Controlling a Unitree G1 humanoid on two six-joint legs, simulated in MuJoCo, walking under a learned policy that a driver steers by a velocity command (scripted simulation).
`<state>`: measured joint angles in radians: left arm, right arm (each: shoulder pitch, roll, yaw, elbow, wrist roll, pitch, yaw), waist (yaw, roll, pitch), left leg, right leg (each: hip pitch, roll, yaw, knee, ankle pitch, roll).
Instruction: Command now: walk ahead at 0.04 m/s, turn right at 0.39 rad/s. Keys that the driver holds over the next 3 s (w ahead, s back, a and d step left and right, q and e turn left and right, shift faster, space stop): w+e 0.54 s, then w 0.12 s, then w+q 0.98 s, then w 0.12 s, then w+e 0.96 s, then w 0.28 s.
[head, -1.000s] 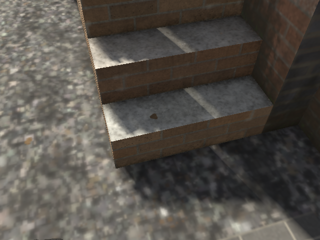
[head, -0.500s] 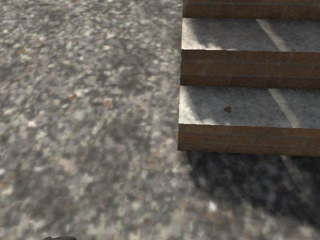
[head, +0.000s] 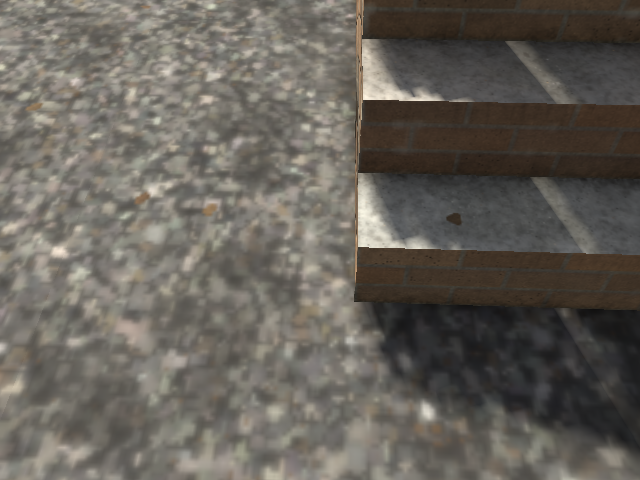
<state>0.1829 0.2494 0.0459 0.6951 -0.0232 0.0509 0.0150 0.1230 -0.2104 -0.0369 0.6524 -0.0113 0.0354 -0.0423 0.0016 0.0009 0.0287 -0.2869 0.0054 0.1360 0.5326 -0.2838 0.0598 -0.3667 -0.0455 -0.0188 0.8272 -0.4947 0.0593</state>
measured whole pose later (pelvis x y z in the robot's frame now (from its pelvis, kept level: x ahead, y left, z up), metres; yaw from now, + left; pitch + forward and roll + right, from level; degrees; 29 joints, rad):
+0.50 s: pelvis +0.13 -0.04 +0.00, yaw -18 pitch +4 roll +1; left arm 0.43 0.26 0.06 0.71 -0.03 -0.04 0.03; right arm 0.01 -0.27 -0.07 0.67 0.02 -0.10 0.05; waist 0.07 0.04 0.02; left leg -0.59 0.00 -0.04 0.56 -0.05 -0.04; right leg 0.01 0.03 0.17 0.33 -0.40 -0.04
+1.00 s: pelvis +0.38 -0.14 -0.01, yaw -17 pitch +3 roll +2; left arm 0.03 0.25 0.02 0.55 0.00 -0.11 0.00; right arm 0.41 -0.29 -0.07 0.83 0.02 -0.07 0.01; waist -0.11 -0.02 0.02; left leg -0.11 -0.02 -0.07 0.50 -0.42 -0.01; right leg -0.47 -0.04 0.04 0.52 -0.08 0.00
